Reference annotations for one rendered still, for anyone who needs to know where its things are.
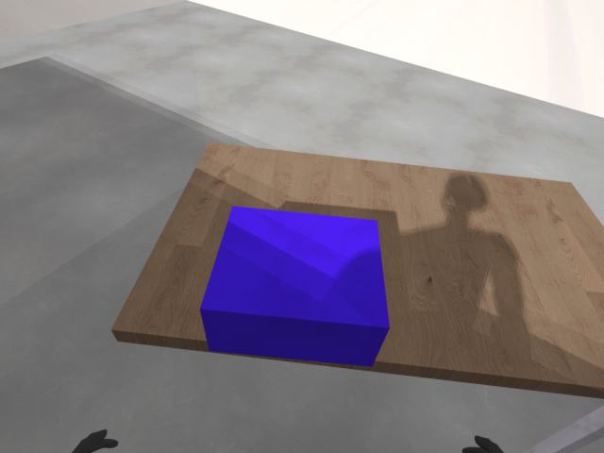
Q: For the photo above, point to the left robot hand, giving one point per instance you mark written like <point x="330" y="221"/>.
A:
<point x="94" y="442"/>

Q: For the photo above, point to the table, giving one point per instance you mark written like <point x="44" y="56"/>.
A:
<point x="489" y="279"/>

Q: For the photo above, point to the carton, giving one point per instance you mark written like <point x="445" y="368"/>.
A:
<point x="297" y="286"/>

